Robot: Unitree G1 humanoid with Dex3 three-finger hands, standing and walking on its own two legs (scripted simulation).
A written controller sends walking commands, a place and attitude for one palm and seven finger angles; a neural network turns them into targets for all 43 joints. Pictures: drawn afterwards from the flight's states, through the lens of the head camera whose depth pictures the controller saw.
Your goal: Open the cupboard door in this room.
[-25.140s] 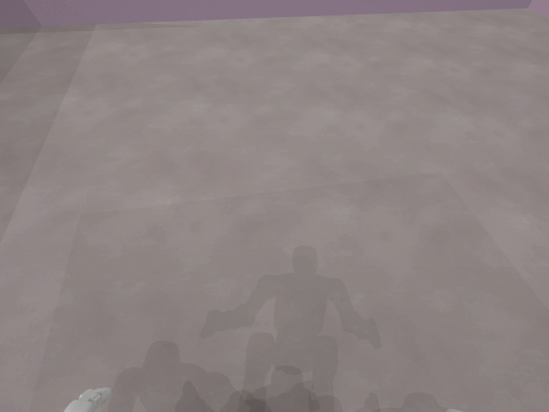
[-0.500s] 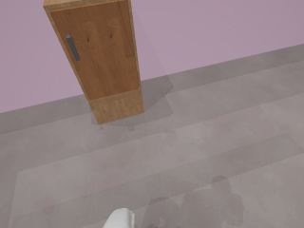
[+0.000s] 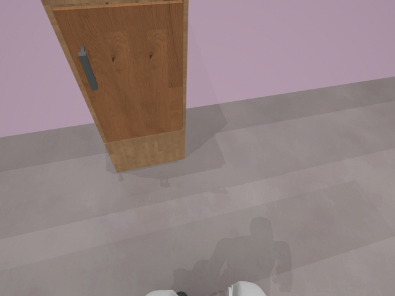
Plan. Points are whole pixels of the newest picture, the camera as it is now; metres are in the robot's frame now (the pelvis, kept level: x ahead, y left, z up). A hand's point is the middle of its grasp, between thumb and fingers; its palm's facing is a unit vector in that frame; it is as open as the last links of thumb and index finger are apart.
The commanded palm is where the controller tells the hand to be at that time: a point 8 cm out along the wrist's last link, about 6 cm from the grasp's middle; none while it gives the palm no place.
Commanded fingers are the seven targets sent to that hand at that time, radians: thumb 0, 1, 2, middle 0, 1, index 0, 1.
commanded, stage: turn to face it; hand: left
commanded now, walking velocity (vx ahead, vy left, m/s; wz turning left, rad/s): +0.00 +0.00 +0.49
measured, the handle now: (88, 68) +0.74 +0.40 -0.03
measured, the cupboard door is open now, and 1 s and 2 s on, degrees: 0 0 0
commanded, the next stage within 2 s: take the last steps up to it in 0.46 s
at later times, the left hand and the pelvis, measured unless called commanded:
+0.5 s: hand (128, 294) +0.13 +0.16 -0.15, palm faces +0.18 -0.96 -0.23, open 7.4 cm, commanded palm none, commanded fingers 0.00 0.90 0.90 -0.20 -0.30 -0.20 -0.30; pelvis +0.04 -0.05 +0.01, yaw +12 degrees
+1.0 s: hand out of the picture -0.09 +0.04 -0.14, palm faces +0.46 -0.86 -0.20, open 7.4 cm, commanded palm none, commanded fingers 0.00 0.90 0.90 -0.20 -0.30 -0.20 -0.30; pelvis +0.07 -0.06 +0.01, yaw +20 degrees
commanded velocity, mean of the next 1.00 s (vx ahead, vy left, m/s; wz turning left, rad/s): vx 0.14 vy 0.02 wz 0.20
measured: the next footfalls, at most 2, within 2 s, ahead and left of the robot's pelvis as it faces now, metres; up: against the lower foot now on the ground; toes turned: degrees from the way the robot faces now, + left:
right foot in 0.56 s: +0.09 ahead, -0.17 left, +0.00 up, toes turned +12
left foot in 1.14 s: +0.11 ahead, +0.12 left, +0.00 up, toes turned +27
